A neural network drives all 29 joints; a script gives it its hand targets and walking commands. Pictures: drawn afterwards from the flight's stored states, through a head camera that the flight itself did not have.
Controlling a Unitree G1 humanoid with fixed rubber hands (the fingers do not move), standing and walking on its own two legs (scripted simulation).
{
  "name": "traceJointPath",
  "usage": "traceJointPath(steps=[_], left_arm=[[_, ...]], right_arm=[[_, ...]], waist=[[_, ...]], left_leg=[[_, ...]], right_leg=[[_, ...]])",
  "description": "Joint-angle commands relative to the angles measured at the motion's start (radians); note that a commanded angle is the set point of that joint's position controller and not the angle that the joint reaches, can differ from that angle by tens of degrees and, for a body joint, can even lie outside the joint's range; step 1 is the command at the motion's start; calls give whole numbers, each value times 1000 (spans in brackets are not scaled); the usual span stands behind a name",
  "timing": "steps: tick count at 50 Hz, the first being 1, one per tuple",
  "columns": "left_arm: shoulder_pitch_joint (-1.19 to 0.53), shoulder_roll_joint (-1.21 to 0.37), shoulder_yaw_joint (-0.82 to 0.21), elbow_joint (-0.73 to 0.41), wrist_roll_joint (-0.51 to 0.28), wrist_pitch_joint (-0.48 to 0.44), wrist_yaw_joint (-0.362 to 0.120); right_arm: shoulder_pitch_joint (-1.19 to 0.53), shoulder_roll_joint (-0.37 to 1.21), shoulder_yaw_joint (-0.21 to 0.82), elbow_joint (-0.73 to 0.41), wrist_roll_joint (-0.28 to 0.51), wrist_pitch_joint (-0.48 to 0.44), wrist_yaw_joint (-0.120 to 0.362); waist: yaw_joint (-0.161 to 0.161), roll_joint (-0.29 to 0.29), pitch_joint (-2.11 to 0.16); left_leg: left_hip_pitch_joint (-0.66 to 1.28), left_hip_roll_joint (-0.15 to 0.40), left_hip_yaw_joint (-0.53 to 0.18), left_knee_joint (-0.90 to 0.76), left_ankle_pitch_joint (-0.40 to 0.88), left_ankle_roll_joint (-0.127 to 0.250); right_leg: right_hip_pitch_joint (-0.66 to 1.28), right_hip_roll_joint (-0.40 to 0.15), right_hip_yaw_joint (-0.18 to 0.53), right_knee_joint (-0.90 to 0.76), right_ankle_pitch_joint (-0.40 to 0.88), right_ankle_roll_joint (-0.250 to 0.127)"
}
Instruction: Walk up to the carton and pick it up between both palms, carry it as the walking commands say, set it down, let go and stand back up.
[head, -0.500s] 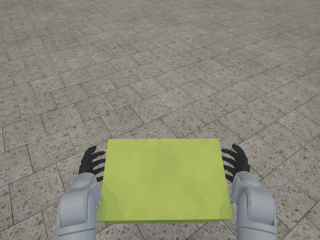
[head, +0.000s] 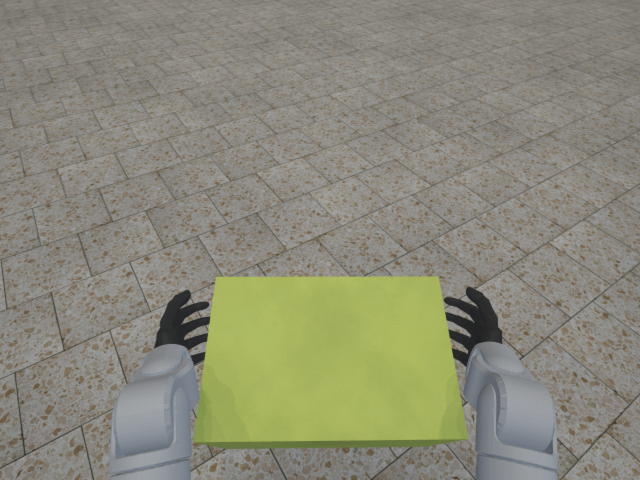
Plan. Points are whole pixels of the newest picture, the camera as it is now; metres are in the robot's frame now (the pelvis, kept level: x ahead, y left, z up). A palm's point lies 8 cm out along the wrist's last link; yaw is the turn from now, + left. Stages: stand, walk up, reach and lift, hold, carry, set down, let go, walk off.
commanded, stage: carry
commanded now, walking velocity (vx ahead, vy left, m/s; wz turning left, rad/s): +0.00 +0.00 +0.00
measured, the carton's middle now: (327, 366) +0.28 +0.00 -0.01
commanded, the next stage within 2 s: hold in 0.62 s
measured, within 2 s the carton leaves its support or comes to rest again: neither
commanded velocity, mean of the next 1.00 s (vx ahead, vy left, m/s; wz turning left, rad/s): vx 0.00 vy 0.00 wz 0.00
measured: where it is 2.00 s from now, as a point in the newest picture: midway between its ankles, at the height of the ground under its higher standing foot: outside the picture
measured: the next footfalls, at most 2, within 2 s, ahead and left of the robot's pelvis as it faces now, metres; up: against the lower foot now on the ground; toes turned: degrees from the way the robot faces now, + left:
none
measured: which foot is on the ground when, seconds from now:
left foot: down 0.00-1.00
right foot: down 0.00-1.00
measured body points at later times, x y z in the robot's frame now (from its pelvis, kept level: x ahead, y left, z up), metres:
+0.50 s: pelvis +0.00 -0.01 +0.00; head -0.01 +0.00 +0.45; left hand +0.26 +0.18 +0.05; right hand +0.27 -0.19 +0.06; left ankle -0.02 +0.08 -0.73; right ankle +0.04 -0.14 -0.73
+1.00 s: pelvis -0.01 -0.03 +0.01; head -0.04 -0.05 +0.46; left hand +0.26 +0.16 +0.04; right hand +0.29 -0.21 +0.05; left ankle -0.02 +0.08 -0.73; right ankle +0.04 -0.15 -0.73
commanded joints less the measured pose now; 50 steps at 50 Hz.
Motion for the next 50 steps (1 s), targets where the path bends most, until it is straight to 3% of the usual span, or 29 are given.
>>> traceJointPath(steps=[1, 3, 4, 5, 9, 10, 13, 15, 17, 18, 20, 23, 24, 25, 27, 30, 31, 32, 33, 35, 36, 37, 38, 39, 40, 42, 45, 49, 50], left_arm=[[-513, -640, -626, -63, -272, -37, -224], [-540, -696, -674, -162, -318, -43, -221], [-530, -675, -644, -106, -294, -44, -221], [-547, -675, -654, -148, -306, -46, -217], [-524, -676, -661, -138, -304, -40, -218], [-521, -648, -632, -85, -282, -45, -221], [-520, -674, -648, -126, -299, -51, -223], [-531, -655, -639, -97, -288, -59, -225], [-547, -680, -665, -155, -311, -60, -223], [-527, -664, -647, -95, -288, -57, -224], [-529, -674, -665, -143, -304, -54, -220], [-547, -674, -670, -172, -312, -47, -218], [-517, -677, -668, -141, -306, -42, -221], [-521, -692, -684, -179, -317, -38, -218], [-516, -666, -663, -116, -291, -35, -222], [-531, -668, -656, -132, -299, -37, -222], [-539, -705, -700, -225, -338, -29, -218], [-362, -354, -349, 126, -46, -106, -222], [-365, -292, -338, 477, -48, -165, -223], [-370, -441, -486, 249, -117, -307, -240], [-443, -573, -577, 176, -166, -336, -256], [-530, -691, -676, 118, -224, -355, -278], [-564, -751, -728, 72, -249, -373, -287], [-611, -747, -761, 34, -262, -384, -298], [-671, -767, -778, 43, -268, -391, -307], [-677, -748, -757, 137, -249, -389, -326], [-729, -751, -703, 270, -198, -390, -360], [-779, -743, -558, 414, -134, -380, -401], [-781, -743, -534, 451, -125, -378, -416]], right_arm=[[-410, 648, 602, -20, 252, -5, 199], [-442, 698, 651, -131, 302, -12, 196], [-448, 679, 629, -83, 286, -13, 197], [-437, 686, 631, -97, 289, -11, 194], [-419, 686, 640, -93, 286, -7, 192], [-411, 658, 610, -37, 263, -12, 195], [-445, 680, 643, -109, 291, -19, 196], [-413, 668, 616, -40, 266, -22, 198], [-434, 688, 638, -105, 287, -25, 194], [-418, 668, 619, -51, 266, -23, 197], [-424, 678, 637, -101, 285, -21, 195], [-429, 687, 646, -115, 293, -13, 193], [-416, 684, 649, -100, 287, -10, 193], [-429, 695, 668, -149, 304, -7, 193], [-408, 671, 635, -72, 275, -3, 197], [-435, 674, 638, -98, 286, -5, 196], [-438, 714, 683, -186, 324, 3, 192], [-340, 363, 332, 165, 48, -75, 217], [-340, 276, 340, 492, 58, -126, 217], [-317, 410, 513, 201, 129, -266, 246], [-384, 523, 595, 117, 163, -296, 263], [-430, 612, 623, 75, 184, -320, 277], [-460, 648, 659, 42, 204, -338, 291], [-486, 660, 662, 30, 209, -343, 300], [-556, 650, 648, 21, 207, -349, 312], [-562, 628, 605, 88, 177, -328, 326], [-558, 676, 562, 242, 138, -294, 348], [-635, 760, 530, 371, 114, -262, 374], [-637, 787, 517, 407, 106, -255, 377]], waist=[[-3, -5, -243], [-2, 14, -231], [-1, 18, -231], [-1, 8, -240], [-1, 5, -261], [-1, 0, -263], [0, -5, -260], [-1, -15, -254], [-2, 12, -250], [-1, 11, -245], [-1, 12, -269], [-1, -5, -271], [-2, -4, -276], [-1, 16, -273], [-3, 19, -257], [-1, -2, -254], [-3, 5, -254], [18, 28, 126], [26, 34, 140], [13, 35, -109], [-6, 5, -245], [-50, 31, -355], [-51, 44, -430], [-62, 72, -453], [-80, 93, -456], [-110, 56, -331], [-121, 30, -165], [-63, -37, -106], [-66, -62, -100]], left_leg=[[78, 137, -120, -113, 276, -12], [75, 137, -119, -123, 254, -13], [75, 137, -121, -125, 249, -11], [81, 133, -118, -118, 242, -7], [88, 131, -115, -105, 262, -9], [88, 131, -112, -103, 259, -6], [87, 130, -112, -102, 253, -5], [86, 130, -113, -105, 234, -6], [76, 127, -111, -111, 218, -7], [80, 130, -114, -111, 237, -7], [96, 135, -113, -100, 281, -7], [85, 130, -111, -95, 250, -7], [93, 129, -112, -93, 265, -4], [89, 129, -112, -97, 285, -7], [89, 135, -119, -107, 281, -9], [78, 131, -110, -106, 237, -8], [79, 134, -113, -105, 257, -12], [88, -39, -208, -252, 116, -26], [40, -29, -203, -263, 126, -25], [155, -21, -205, -217, 413, -33], [245, -12, -235, -185, 602, -49], [309, -15, -254, -168, 703, -59], [382, -10, -270, -155, 806, -68], [398, -16, -276, -158, 801, -73], [392, -20, -285, -168, 715, -78], [348, -32, -274, -212, 510, -77], [236, -53, -250, -266, 272, -64], [174, -75, -221, -285, 124, -25], [180, -78, -219, -285, 114, -18]], right_leg=[[96, -78, 56, -52, 194, -61], [86, -75, 54, -52, 165, -61], [85, -73, 50, -56, 154, -58], [89, -75, 51, -59, 160, -57], [101, -80, 61, -57, 210, -63], [104, -80, 57, -58, 211, -62], [102, -81, 57, -58, 207, -61], [94, -77, 56, -58, 196, -61], [95, -81, 63, -59, 196, -64], [87, -77, 57, -58, 189, -62], [97, -77, 54, -50, 210, -60], [107, -83, 61, -59, 224, -63], [105, -81, 61, -53, 234, -64], [106, -82, 58, -48, 236, -64], [90, -78, 56, -55, 207, -62], [97, -82, 62, -64, 206, -63], [101, -79, 58, -56, 212, -63], [194, 96, 81, -160, 30, -61], [188, 94, 90, -169, 14, -51], [269, 105, 100, -139, 218, -34], [293, 127, 98, -129, 296, -20], [308, 139, 95, -119, 372, -27], [287, 142, 96, -111, 417, -30], [291, 136, 97, -112, 428, -35], [287, 129, 102, -114, 392, -45], [270, 116, 95, -147, 288, -51], [283, 109, 86, -181, 157, -49], [324, 103, 83, -216, 45, -36], [319, 99, 87, -225, 35, -30]])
